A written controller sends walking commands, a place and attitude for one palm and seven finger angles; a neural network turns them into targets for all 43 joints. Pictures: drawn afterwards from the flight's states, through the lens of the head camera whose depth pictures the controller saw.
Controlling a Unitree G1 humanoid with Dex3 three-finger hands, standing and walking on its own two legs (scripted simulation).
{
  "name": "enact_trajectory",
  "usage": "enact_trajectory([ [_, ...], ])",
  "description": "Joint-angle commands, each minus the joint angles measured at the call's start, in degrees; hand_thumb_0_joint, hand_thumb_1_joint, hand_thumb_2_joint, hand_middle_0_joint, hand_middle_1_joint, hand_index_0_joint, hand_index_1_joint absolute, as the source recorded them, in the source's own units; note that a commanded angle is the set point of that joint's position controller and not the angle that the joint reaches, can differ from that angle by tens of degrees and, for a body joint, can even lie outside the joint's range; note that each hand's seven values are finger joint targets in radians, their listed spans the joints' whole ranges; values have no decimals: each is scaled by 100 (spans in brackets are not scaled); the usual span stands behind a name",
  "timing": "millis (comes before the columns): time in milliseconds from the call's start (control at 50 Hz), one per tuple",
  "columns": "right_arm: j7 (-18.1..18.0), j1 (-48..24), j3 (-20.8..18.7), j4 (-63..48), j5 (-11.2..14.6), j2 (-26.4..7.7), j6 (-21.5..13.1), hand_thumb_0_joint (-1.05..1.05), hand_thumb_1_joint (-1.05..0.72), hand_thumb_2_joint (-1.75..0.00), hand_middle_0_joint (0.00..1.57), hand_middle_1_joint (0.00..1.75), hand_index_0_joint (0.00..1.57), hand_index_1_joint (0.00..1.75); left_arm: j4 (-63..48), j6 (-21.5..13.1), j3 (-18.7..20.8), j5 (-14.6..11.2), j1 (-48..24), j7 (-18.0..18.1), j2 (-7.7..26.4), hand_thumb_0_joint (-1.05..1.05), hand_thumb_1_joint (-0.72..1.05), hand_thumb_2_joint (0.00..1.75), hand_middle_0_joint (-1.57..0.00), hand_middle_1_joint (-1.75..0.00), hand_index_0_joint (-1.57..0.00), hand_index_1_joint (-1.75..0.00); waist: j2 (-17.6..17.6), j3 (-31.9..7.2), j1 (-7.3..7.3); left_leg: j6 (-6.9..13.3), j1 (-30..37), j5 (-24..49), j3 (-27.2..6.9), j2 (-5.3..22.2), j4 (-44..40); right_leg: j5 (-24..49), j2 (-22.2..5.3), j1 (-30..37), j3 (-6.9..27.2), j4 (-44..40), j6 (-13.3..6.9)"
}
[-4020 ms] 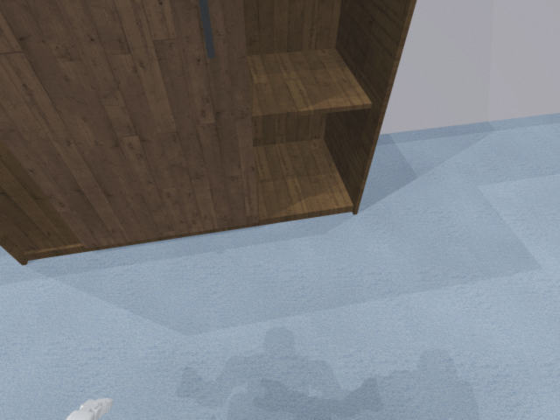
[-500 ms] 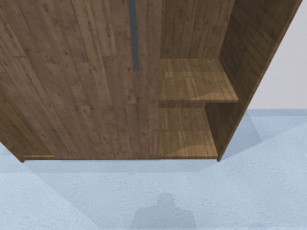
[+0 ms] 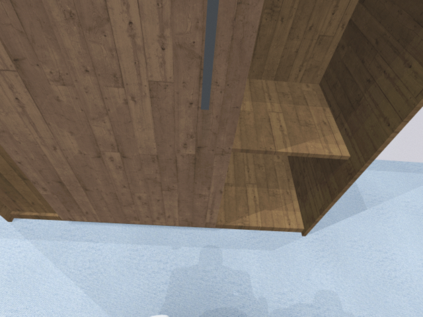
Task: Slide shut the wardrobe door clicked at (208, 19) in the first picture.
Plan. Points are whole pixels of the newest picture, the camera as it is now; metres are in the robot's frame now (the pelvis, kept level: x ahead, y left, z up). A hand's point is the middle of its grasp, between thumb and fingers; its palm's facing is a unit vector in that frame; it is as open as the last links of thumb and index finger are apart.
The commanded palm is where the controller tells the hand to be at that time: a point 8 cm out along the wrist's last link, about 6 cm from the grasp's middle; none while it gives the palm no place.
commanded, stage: take the last steps up to it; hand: left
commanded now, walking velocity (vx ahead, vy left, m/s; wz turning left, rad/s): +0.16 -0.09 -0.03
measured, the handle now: (209, 46) +0.58 +0.07 +0.21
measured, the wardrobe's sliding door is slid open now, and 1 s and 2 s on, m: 0.45 0.45 0.45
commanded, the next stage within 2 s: come to a stop and stand still in 0.04 s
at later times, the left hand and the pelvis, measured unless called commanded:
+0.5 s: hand (148, 293) +0.19 +0.14 -0.15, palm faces +0.01 -0.98 -0.21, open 7.4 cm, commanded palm none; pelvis +0.09 -0.02 +0.01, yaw +0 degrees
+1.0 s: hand out of the picture +0.06 +0.22 -0.15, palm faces +0.03 -0.96 -0.27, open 7.4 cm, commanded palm none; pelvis +0.06 +0.03 +0.01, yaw -1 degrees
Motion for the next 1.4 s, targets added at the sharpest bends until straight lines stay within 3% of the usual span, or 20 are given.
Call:
enact_trajectory([
  [0, -166, 864, -106, 63, 3, -698, -74, 0, -90, -90, 20, 30, 20, 30, -465, -94, 94, 81, -238, -65, 252, 0, 90, 90, -20, -30, -20, -30, 895, 132, -212, 693, 827, 440, -1800, 1685, -2478, 675, -420, -1646, 223, 1034, 62],
  [40, -174, 761, -87, 41, 16, -678, -101, 0, -90, -90, 20, 30, 20, 30, -432, -10, 72, 60, -105, -68, 145, 0, 90, 90, -20, -30, -20, -30, 937, -44, -90, 668, 858, 1367, -1143, 1443, -2357, 847, -387, -1337, 85, 394, 156],
  [120, -153, 760, -91, 44, 18, -764, -48, 0, -90, -90, 20, 30, 20, 30, -608, 63, 61, 49, -449, -73, 159, 0, 90, 90, -20, -30, -20, -30, 988, 74, -71, 705, 843, 1342, -794, 1308, -2438, 1142, -344, -1194, -68, -567, 214],
  [220, -204, 597, -77, 100, 4, -798, 97, 0, -90, -90, 20, 30, 20, 30, -722, 105, 21, 7, -770, 46, 275, 0, 90, 90, -20, -30, -20, -30, 1017, -30, -31, 478, 929, 3015, -591, 1200, -1573, 1590, -125, -261, -216, -2056, 274],
  [260, -191, 625, -89, 180, 47, -721, 166, 0, -90, -90, 20, 30, 20, 30, -697, 70, 64, 19, -647, 87, 563, 0, 90, 90, -20, -30, -20, -30, 694, -52, 85, 143, 690, 2368, -529, 936, -1099, 2540, -166, 386, -181, -2967, 265],
  [280, -179, 708, -81, 175, 77, -574, 177, 0, -90, -90, 20, 30, 20, 30, -705, 29, 104, 37, -567, 128, 822, 0, 90, 90, -20, -30, -20, -30, 201, -124, 79, -93, 371, 1491, -386, 600, -830, 3994, -527, 734, 309, -2945, 156],
  [340, -167, 1077, -136, 159, 135, -329, 419, 0, -90, -90, 20, 30, 20, 30, -815, -2, 202, 17, -696, 177, 1328, 0, 90, 90, -20, -30, -20, -30, -1200, -774, -48, -400, 206, -1644, -219, -138, 775, 6314, -1801, 887, 1296, -3198, -825],
  [380, -195, 915, -160, 101, 145, -378, 477, 0, -90, -90, 20, 30, 20, 30, -907, 48, 206, 27, -1006, 254, 1170, 0, 90, 90, -20, -30, -20, -30, -930, -794, -3, -365, -20, -1893, -714, -135, 1770, 6207, -1867, 782, 1311, -3218, -1171],
  [440, -171, 710, -161, 4, 144, -359, 510, 0, -90, -90, 20, 30, 20, 30, -1089, 100, 264, 70, -1269, 288, 1209, 0, 90, 90, -20, -30, -20, -30, -373, -900, 6, -427, -237, -1745, -877, -205, 2076, 5726, -1756, 841, 1043, -3178, -1117],
  [540, -121, 814, -131, -98, 121, -316, 495, 0, -90, -90, 20, 30, 20, 30, -1199, 149, 294, 97, -1429, 272, 1186, 0, 90, 90, -20, -30, -20, -30, -579, -848, -68, -450, 248, -1132, -691, -246, 720, 3975, -1484, 407, 985, -3420, -889],
  [580, -116, 1153, -103, -18, 108, -300, 449, 0, -90, -90, 20, 30, 20, 30, -1199, 186, 287, 56, -1545, 252, 1133, 0, 90, 90, -20, -30, -20, -30, -574, -815, -239, -411, 966, -241, -553, -294, -511, 2635, -1233, -71, 842, -3320, -554],
  [600, -103, 1039, -211, -431, 157, -869, 324, 0, -90, -90, 20, 30, 20, 30, -1234, 107, 176, 5, -1294, 469, 1217, 0, 90, 90, -20, -30, -20, -30, 514, -1713, -435, -429, 894, -5, -315, -39, -1045, 4236, -1122, 1030, 786, -2209, -378],
  [640, -94, 565, -137, -845, 28, -959, 306, 0, -90, -90, 20, 30, 20, 30, -1446, 198, 55, -51, -1097, 352, 808, 0, 90, 90, -20, -30, -20, -30, 1930, -1043, -82, -22, 536, 587, -1256, 775, -1470, 1336, -340, 12, -51, -1827, -42],
  [660, -80, 176, -97, -1121, -8, -968, 342, 0, -90, -90, 20, 30, 20, 30, -1467, 320, -17, -18, -1090, 287, 827, 0, 90, 90, -20, -30, -20, -30, 2574, -387, -22, 193, 107, 409, -1552, 819, -1826, 536, 18, -411, -214, -1592, 20],
  [680, -112, 117, -88, -1239, -10, -996, 361, 0, -90, -90, 20, 30, 20, 30, -1477, 395, -10, 23, -1241, 229, 836, 0, 90, 90, -20, -30, -20, -30, 2278, 342, -126, 320, -578, -158, -1801, 943, -2188, 288, 116, -557, -127, -1101, 18],
  [720, -109, 0, -50, -1299, -10, -1088, 370, 0, -90, -90, 20, 30, 20, 30, -1428, 349, -5, 26, -978, 133, 732, 0, 90, 90, -20, -30, -20, -30, 1074, 665, 42, 470, -778, -338, -1689, 869, -2039, 624, 113, -544, 82, -1013, 15],
  [820, -99, 376, 54, -1152, 67, -939, 250, 0, -90, -90, 20, 30, 20, 30, -1335, 91, -106, 23, -690, 84, 825, 0, 90, 90, -20, -30, -20, -30, 534, 187, -87, 130, 139, -658, -1411, 242, -1654, 1416, -197, -268, 756, -2980, -169],
  [880, -84, 639, 38, -961, 60, -1039, 265, 0, -90, -90, 20, 30, 20, 30, -1310, 42, -110, 19, -870, 79, 879, 0, 90, 90, -20, -30, -20, -30, -57, 135, -243, 91, 514, -932, -1361, 209, -1725, 805, -181, -611, 849, -3200, -151],
  [980, -76, 645, 96, -718, 57, -1026, 192, 0, -90, -90, 20, 30, 20, 30, -1148, 25, -133, 12, -673, 98, 844, 0, 90, 90, -20, -30, -20, -30, 405, 44, -165, 82, 448, -935, -1413, 295, -2123, 1168, -157, -264, 675, -3145, -76],
  [1380, -148, 1056, 306, 384, 89, -682, 86, 0, -90, -90, 20, 30, 20, 30, -475, -78, -227, -68, -685, 174, 669, 0, 90, 90, -20, -30, -20, -30, 378, 31, -113, -56, 747, 532, -1078, 256, -1956, 2212, -349, 376, 688, -3320, -105],
])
